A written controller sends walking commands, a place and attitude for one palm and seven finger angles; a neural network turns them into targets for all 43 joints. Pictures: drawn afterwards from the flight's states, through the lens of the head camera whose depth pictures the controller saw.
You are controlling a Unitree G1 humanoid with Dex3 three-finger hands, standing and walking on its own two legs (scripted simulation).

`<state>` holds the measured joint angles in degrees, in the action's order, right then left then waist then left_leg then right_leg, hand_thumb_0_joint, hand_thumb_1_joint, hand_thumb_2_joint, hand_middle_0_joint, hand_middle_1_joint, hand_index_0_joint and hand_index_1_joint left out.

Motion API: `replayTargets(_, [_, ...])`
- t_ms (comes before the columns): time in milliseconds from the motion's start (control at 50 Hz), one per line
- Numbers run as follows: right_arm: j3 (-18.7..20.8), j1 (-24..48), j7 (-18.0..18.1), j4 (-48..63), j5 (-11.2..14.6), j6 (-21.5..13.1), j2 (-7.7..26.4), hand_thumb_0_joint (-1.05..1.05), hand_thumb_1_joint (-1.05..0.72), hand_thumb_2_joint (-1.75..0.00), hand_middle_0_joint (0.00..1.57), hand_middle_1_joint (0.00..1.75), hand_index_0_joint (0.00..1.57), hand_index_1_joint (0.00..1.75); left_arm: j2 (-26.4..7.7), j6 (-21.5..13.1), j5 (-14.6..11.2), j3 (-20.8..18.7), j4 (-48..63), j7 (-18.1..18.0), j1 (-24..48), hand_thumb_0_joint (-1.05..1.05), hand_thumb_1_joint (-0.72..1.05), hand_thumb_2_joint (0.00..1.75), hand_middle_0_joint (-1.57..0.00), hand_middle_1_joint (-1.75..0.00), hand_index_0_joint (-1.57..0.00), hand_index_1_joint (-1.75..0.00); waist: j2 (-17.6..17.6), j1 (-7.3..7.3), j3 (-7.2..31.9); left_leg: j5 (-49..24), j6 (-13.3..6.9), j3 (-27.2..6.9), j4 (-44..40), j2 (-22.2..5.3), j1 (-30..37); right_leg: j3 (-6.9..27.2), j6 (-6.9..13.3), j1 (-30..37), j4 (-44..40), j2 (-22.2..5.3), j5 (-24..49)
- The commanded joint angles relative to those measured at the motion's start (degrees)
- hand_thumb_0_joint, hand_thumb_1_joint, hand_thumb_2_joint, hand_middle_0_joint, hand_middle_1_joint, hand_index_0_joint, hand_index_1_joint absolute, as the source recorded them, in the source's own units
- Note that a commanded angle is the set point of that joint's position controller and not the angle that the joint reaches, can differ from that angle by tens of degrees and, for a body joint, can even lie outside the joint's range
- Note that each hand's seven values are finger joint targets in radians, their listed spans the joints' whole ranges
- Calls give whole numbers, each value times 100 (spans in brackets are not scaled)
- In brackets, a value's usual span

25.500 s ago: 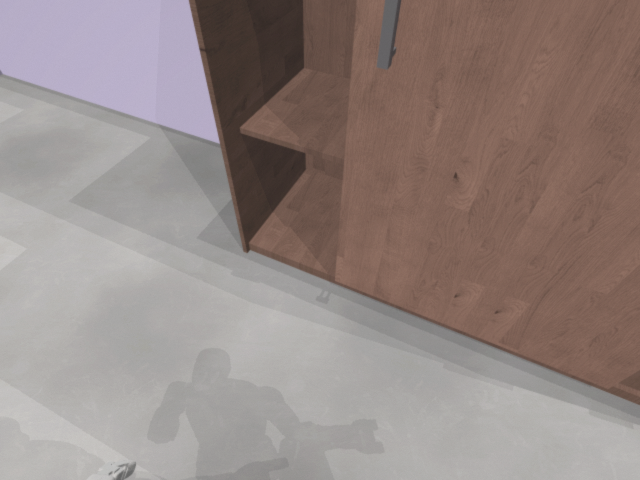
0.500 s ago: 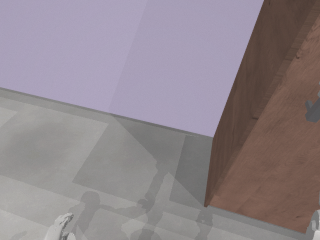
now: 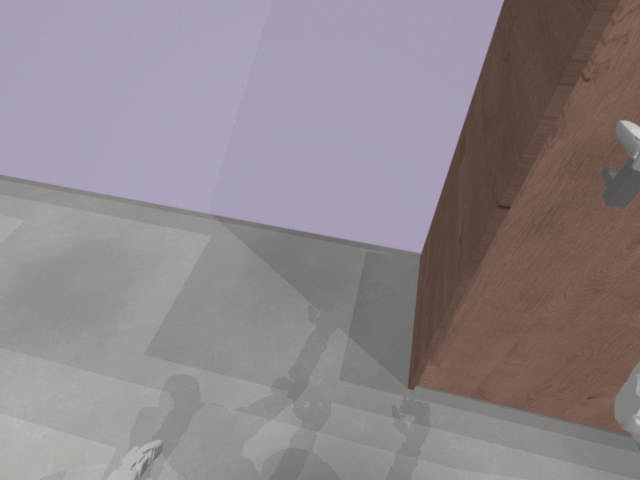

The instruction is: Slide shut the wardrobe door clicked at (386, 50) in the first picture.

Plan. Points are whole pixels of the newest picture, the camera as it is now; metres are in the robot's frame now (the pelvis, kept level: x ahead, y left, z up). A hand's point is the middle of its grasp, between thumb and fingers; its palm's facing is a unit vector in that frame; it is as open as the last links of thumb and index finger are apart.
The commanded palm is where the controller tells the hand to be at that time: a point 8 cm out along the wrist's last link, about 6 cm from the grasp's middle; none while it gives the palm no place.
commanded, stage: loosen the grip on the handle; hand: right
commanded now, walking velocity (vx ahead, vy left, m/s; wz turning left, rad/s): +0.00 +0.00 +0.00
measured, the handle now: out of the picture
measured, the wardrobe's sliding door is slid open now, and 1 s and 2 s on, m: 0.00 0.00 0.00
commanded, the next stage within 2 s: slip the hand off the handle in 0.36 s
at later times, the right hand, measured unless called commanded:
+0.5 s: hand out of the picture +0.45 -0.31 +0.23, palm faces +0.48 +0.86 -0.17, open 14.3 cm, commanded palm +0.40 -0.35 +0.23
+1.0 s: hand out of the picture +0.43 -0.39 +0.22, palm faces +0.56 +0.80 -0.20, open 14.6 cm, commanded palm +0.40 -0.42 +0.23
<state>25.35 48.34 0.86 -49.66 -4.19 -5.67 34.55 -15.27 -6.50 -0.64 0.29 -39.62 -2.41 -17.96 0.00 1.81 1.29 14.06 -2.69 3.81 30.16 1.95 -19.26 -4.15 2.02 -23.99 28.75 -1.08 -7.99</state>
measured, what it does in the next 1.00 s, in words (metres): stands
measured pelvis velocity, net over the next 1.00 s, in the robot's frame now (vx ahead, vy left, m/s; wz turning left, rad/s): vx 0.03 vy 0.00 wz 0.00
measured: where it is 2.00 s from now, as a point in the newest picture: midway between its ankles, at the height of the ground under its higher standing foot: outside the picture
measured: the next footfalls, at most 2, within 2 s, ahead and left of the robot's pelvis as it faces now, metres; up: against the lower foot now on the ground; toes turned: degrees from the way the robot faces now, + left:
none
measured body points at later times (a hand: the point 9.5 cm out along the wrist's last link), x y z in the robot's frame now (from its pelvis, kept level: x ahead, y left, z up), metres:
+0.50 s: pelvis +0.03 -0.01 +0.00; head +0.05 -0.02 +0.45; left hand +0.13 +0.24 -0.11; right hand +0.42 -0.36 +0.24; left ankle +0.02 +0.09 -0.73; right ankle +0.08 -0.10 -0.73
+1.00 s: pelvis +0.03 +0.00 +0.00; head +0.06 -0.01 +0.45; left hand +0.12 +0.28 -0.11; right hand +0.39 -0.43 +0.23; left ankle +0.02 +0.09 -0.73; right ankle +0.08 -0.10 -0.73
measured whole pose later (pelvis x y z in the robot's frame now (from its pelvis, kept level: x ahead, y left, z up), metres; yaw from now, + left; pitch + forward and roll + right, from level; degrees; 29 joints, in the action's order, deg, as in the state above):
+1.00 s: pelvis +0.03 +0.00 +0.00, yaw +0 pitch +5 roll +1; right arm 32.1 40.5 -4.4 -47.5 -1.2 -6.0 42.5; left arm -16.2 -2.9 -1.6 1.5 -39.2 -7.2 -19.8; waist 0.0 1.6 2.6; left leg 17.3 -2.7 4.4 31.1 2.8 -19.4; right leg -1.9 1.7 -26.2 33.5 -1.0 -12.9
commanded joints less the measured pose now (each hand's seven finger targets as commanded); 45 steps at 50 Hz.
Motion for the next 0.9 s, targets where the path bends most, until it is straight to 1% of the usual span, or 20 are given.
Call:
replayTargets(0, [-258,3054,110,1091,68,-493,1540,0,55,-20,42,137,42,137,-990,-262,-87,-291,590,-218,150,0,90,90,-20,-30,-20,-30,-65,192,1282,1273,140,-647,-896,-279,-527,381,62,955,-275,16,-1518])
replayTargets(20, [-385,3080,127,934,39,-498,1434,0,55,-20,41,135,41,135,-956,-285,-97,-275,518,-232,114,0,90,90,-20,-30,-20,-30,-166,223,1169,1269,129,-611,-860,-265,-626,427,55,974,-265,15,-1615])
replayTargets(60, [-329,3043,175,969,-2,-528,1573,0,55,-20,38,132,38,132,-957,-315,-83,-267,496,-247,103,0,90,90,-20,-30,-20,-30,-405,151,1280,1228,110,-585,-790,-255,-608,502,47,987,-259,18,-1726])
replayTargets(100, [-197,3029,244,1077,50,-590,1697,0,55,-20,36,128,36,128,-955,-305,-53,-256,502,-260,81,0,90,90,-20,-30,-20,-30,-308,113,1418,1172,107,-613,-771,-263,-440,534,59,885,-222,6,-1658])
replayTargets(140, [-252,2945,295,1392,72,-678,1565,0,55,-20,33,125,33,125,-904,-315,-44,-262,521,-249,116,0,90,90,-20,-30,-20,-30,-546,47,1548,1014,85,-553,-688,-236,-419,571,55,1088,-226,-16,-1581])
replayTargets(160, [97,2939,350,1277,35,-679,2010,0,55,-20,32,123,32,123,-952,-298,-27,-252,480,-273,68,0,90,90,-20,-30,-20,-30,-511,25,1502,984,86,-546,-693,-227,-390,598,62,1019,-241,-29,-1603])
replayTargets(180, [132,2784,377,1325,66,-665,2015,0,55,-20,30,122,30,122,-955,-274,-11,-238,505,-290,79,0,90,90,-20,-30,-20,-30,-438,-4,1488,949,83,-560,-714,-228,-274,599,70,920,-224,-14,-1533])
replayTargets(220, [-56,2525,374,1576,124,-588,1686,0,55,-20,28,118,28,118,-900,-284,-41,-225,595,-302,120,0,90,90,-20,-30,-20,-30,-465,-7,1426,723,92,-538,-708,-226,-262,558,98,1047,-228,-30,-1291])
replayTargets(260, [-144,2470,369,1864,170,-465,1553,0,55,-20,25,115,25,115,-906,-285,-44,-210,597,-325,107,0,90,90,-20,-30,-20,-30,-577,26,1441,313,71,-445,-661,-201,-251,607,92,1253,-249,-40,-942])
replayTargets(380, [-212,1959,419,2753,379,-85,1080,0,55,-20,25,115,25,115,-865,-305,-33,-232,627,-356,116,0,90,90,-20,-30,-20,-30,-455,-16,1691,-541,54,-311,-573,-139,-105,661,60,1823,-138,-91,274])
replayTargets(420, [-109,1718,476,2807,386,56,1138,0,55,-20,25,115,25,115,-854,-282,-43,-214,606,-370,120,0,90,90,-20,-30,-20,-30,-403,-39,1656,-557,74,-288,-557,-135,-111,683,43,1862,-170,-96,330])
replayTargets(440, [97,1614,497,2356,321,110,1399,0,55,-20,25,115,25,115,-890,-240,-29,-205,511,-403,55,0,90,90,-20,-30,-20,-30,-239,20,1349,-428,93,-286,-589,-147,-208,695,37,1644,-199,-96,133])
replayTargets(460, [89,1573,486,2464,307,114,1377,0,55,-20,25,115,25,115,-879,-222,-25,-185,577,-400,95,0,90,90,-20,-30,-20,-30,-214,-38,1363,-447,98,-286,-581,-160,-111,660,41,1539,-209,-66,136])
replayTargets(480, [279,1527,496,2643,299,91,1591,0,55,-20,25,115,25,115,-893,-205,-8,-196,618,-414,138,0,90,90,-20,-30,-20,-30,-285,-115,1509,-575,72,-306,-558,-168,36,623,47,1559,-153,-60,301])
replayTargets(540, [319,1460,446,2603,305,151,1601,0,55,-20,25,115,25,115,-832,-143,-18,-170,655,-441,167,0,90,90,-20,-30,-20,-30,-214,-104,1592,-666,101,-305,-540,-171,68,592,45,1597,-133,-51,426])
replayTargets(640, [684,1318,301,2279,353,195,2071,0,55,-20,25,115,25,115,-835,-23,-22,-133,700,-500,187,0,90,90,-20,-30,-20,-30,-154,-181,1576,-882,131,-350,-519,-198,278,485,49,1304,-68,-10,487])
replayTargets(700, [832,1057,228,2235,380,174,2161,0,55,-20,25,115,25,115,-808,42,-29,-139,771,-491,179,0,90,90,-20,-30,-20,-30,-178,-247,1642,-1100,135,-355,-466,-192,378,437,53,1237,-4,4,649])
replayTargets(820, [880,1347,-60,1925,267,-44,2585,0,55,-20,25,115,25,115,-880,118,-49,-156,780,-520,16,0,90,90,-20,-30,-20,-30,-336,-78,1511,-943,187,-445,-476,-194,183,382,102,1021,100,25,365])
replayTargets(860, [800,1590,-243,1818,227,-222,2694,0,55,-20,25,115,25,115,-919,123,-58,-169,736,-529,-91,0,90,90,-20,-30,-20,-30,-474,28,1529,-922,192,-466,-463,-180,78,386,113,1027,162,36,337])
replayTargets(880, [658,1757,-345,1849,272,-332,2575,0,55,-20,25,115,25,115,-927,123,-56,-180,722,-530,-155,0,90,90,-20,-30,-20,-30,-444,113,1569,-923,197,-490,-457,-171,31,394,120,1026,228,37,306])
